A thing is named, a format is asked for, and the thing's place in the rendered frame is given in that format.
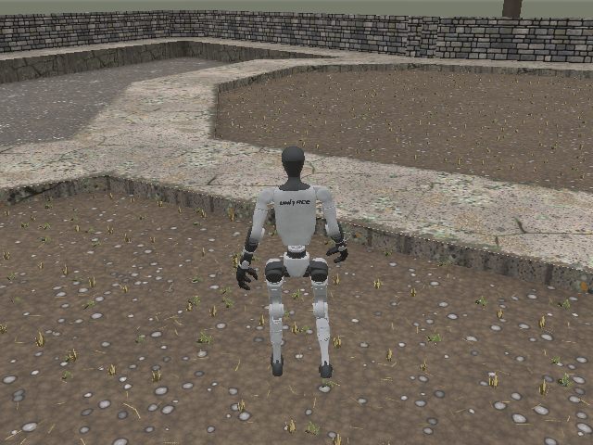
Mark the robot left forearm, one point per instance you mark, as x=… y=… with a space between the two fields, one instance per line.
x=248 y=251

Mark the robot left thigh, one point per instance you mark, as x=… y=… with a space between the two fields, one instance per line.
x=274 y=271

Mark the right robot hand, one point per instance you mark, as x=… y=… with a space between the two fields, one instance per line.
x=335 y=250

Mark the humanoid robot head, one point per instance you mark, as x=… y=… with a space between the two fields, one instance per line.
x=293 y=161

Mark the left robot hand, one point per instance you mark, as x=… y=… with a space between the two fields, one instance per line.
x=241 y=277

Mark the robot left upper arm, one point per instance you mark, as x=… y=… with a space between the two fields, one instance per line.
x=260 y=213

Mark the robot right upper arm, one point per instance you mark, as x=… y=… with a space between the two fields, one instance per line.
x=323 y=194

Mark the robot right forearm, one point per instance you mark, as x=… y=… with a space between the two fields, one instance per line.
x=339 y=239

